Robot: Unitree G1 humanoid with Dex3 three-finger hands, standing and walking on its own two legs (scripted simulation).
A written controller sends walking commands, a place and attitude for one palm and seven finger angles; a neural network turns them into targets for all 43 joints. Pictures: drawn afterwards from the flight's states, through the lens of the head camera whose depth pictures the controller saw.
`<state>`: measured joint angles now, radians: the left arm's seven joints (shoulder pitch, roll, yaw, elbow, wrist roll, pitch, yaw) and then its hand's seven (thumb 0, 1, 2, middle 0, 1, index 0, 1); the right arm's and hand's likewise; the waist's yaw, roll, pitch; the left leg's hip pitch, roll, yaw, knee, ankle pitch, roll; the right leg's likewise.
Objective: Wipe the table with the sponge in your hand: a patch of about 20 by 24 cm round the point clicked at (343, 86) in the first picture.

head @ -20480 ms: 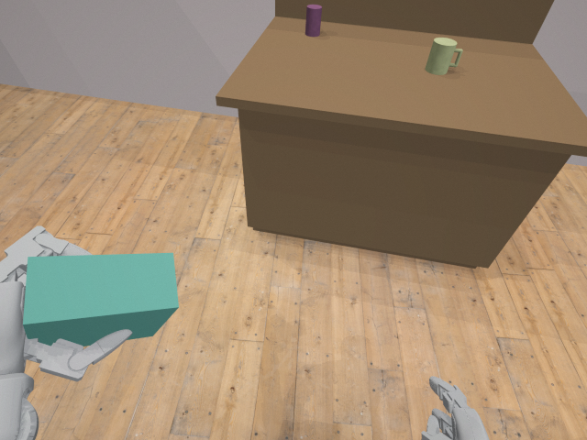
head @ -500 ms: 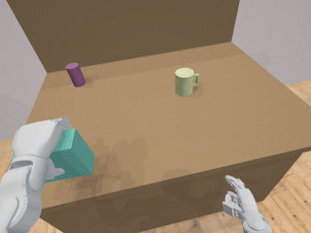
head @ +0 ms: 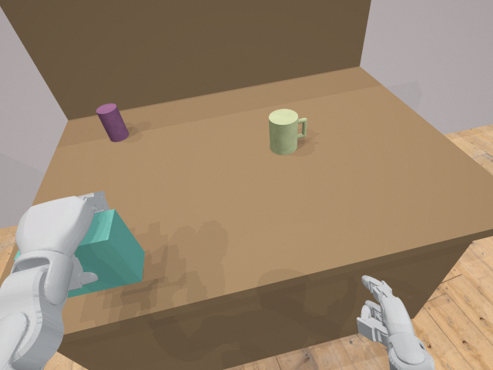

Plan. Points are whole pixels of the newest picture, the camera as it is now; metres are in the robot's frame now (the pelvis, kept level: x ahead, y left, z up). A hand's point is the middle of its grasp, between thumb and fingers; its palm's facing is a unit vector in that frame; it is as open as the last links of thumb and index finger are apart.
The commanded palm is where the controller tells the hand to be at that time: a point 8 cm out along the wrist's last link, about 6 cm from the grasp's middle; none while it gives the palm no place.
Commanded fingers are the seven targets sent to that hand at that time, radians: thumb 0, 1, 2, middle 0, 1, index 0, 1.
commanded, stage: move the sponge above the wiping area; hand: left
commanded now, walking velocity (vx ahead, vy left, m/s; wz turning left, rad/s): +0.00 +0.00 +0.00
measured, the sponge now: (94, 262) +0.22 +0.30 +0.08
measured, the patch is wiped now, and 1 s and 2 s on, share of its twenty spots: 0.00 0.00 0.00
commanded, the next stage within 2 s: none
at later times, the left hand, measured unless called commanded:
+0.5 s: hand (93, 241) +0.24 +0.30 +0.11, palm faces +0.04 -0.06 -1.00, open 10.1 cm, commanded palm +0.21 +0.29 +0.18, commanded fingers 0.00 0.10 1.30 -1.20 -1.60 -1.20 -1.60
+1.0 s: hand (99, 240) +0.25 +0.30 +0.10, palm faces +0.02 -0.07 -1.00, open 10.1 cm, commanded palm +0.22 +0.29 +0.16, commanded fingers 0.00 0.10 1.30 -1.20 -1.60 -1.20 -1.60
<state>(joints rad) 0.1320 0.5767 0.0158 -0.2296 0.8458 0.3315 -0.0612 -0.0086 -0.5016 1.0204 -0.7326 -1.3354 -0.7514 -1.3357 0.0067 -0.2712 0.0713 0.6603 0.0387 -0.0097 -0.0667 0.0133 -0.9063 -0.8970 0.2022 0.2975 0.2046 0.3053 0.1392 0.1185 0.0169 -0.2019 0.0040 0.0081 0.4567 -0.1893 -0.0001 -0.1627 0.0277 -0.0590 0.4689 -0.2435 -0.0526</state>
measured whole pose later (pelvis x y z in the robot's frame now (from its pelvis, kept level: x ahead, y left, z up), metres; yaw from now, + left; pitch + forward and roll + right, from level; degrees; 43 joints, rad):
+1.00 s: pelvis +0.02 +0.01 +0.00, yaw +0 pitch -2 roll +0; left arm 0.12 0.50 -0.04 -0.14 0.90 0.34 0.00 -0.01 -0.50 1.02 -0.73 -1.34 -0.75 -1.34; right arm 0.02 -0.26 0.05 0.66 0.04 0.01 -0.05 0.01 -0.91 -0.90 0.20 0.30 0.20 0.30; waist 0.12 0.10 0.00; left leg -0.20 -0.01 0.02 0.43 -0.20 0.01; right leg -0.16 0.02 -0.05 0.43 -0.24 -0.04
